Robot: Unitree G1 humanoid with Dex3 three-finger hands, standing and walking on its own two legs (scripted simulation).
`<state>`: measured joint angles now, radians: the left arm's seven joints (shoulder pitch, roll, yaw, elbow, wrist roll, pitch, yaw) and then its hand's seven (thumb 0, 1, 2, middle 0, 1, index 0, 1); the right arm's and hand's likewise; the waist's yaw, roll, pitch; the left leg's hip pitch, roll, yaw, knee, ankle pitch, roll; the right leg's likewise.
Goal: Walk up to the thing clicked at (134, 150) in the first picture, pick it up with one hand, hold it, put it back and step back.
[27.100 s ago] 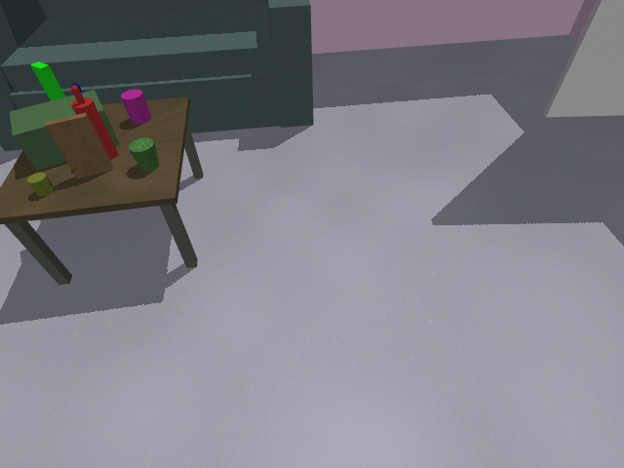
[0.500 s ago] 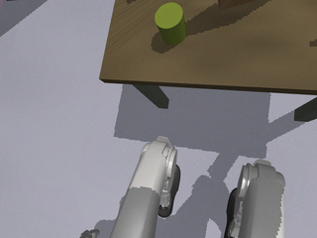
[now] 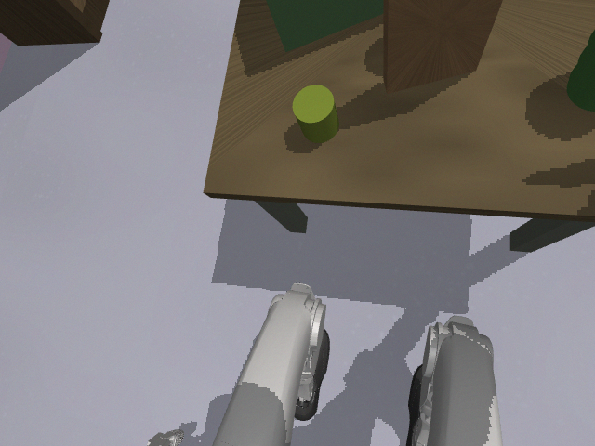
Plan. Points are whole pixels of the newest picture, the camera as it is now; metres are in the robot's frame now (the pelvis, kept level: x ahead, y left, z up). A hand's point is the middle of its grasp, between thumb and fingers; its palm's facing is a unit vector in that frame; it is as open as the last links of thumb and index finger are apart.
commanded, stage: rise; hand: right
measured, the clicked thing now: out of the picture +0.60 -0.25 -0.06
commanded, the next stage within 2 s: home in 0.04 s
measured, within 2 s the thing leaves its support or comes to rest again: neither
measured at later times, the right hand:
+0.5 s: hand out of the picture +0.51 -0.38 +0.17, palm faces +0.42 +0.82 -0.39, open 17.3 cm
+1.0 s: hand out of the picture +0.30 -0.24 +0.15, palm faces +0.27 +0.92 -0.29, open 16.9 cm
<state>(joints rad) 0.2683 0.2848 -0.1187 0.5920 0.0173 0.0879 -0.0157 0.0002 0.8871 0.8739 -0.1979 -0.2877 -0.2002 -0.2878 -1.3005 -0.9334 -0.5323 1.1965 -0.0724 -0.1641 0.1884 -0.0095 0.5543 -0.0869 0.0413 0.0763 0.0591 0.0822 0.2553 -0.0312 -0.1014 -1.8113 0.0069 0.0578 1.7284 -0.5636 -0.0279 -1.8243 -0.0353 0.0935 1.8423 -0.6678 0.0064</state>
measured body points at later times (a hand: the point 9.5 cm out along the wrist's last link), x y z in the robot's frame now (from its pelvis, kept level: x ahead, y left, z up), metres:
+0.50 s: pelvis +0.05 -0.01 +0.17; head +0.20 -0.06 +0.59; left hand +0.06 +0.26 +0.06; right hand +0.48 -0.42 +0.19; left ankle +0.10 +0.13 -0.47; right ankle +0.05 -0.12 -0.47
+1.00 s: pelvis +0.08 +0.00 +0.22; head +0.12 -0.01 +0.67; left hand +0.22 +0.23 +0.12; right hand +0.29 -0.28 +0.17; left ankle +0.10 +0.14 -0.47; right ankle +0.05 -0.12 -0.47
